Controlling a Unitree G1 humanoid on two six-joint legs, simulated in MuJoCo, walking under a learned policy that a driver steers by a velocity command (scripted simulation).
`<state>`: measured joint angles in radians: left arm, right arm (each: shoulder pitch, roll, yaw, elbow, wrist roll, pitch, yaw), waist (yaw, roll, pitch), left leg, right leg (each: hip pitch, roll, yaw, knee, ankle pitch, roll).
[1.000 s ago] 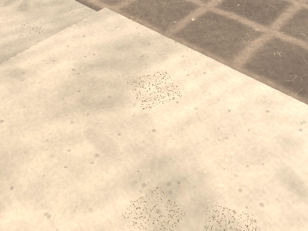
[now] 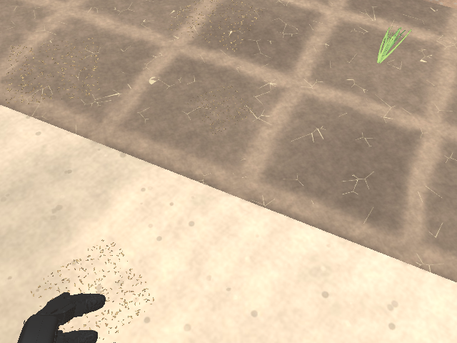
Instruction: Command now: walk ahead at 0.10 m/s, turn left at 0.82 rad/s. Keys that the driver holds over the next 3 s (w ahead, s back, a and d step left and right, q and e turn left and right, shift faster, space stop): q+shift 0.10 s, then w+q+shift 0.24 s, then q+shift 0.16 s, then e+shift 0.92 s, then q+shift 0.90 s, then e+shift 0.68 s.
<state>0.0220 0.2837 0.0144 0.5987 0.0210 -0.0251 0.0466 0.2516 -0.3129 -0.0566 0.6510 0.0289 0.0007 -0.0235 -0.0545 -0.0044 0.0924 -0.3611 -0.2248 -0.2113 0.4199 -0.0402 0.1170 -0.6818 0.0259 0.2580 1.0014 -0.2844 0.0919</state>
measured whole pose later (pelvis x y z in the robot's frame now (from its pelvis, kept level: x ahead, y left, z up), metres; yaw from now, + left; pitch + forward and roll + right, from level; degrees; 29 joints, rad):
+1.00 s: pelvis +0.33 +0.03 +0.00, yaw +18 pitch +1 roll +2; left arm 0.26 0.32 0.06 0.69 0.03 0.03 -0.02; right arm 0.08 -0.26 -0.07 0.66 -0.05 -0.04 -0.03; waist 0.04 -0.01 0.07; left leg -0.27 0.07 0.19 0.45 -0.18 -0.01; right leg -0.54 -0.10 -0.02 0.93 -0.33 0.07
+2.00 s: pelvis +0.46 +0.04 +0.01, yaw +10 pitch +2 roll -1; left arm 0.15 0.32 0.02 0.65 0.02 -0.05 0.02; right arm 0.24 -0.33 -0.07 0.70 -0.04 -0.10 0.06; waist -0.03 0.01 0.02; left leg -0.22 -0.12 -0.32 0.41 -0.20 0.03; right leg -0.26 0.04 0.07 0.54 -0.31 0.08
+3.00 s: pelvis +0.48 -0.01 +0.01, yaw +8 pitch -1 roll +2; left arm 0.24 0.32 0.09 0.68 0.04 -0.10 -0.09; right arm 0.18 -0.31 -0.07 0.64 -0.05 -0.07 -0.07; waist -0.02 -0.01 0.08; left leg -0.19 0.10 0.12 0.74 -0.56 -0.08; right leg -0.22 0.02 0.00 0.47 -0.24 -0.07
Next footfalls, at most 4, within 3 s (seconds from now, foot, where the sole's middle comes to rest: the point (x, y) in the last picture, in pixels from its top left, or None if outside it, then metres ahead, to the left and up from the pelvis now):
0.26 right None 0.23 -0.15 -0.77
0.72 left None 0.35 0.19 -0.77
1.08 right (248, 325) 0.46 -0.07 -0.77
1.52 left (167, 319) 0.49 0.15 -0.77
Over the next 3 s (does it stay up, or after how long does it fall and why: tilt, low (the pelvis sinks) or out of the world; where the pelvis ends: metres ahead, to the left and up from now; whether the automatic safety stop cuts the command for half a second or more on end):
stays up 0.48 -0.01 0.01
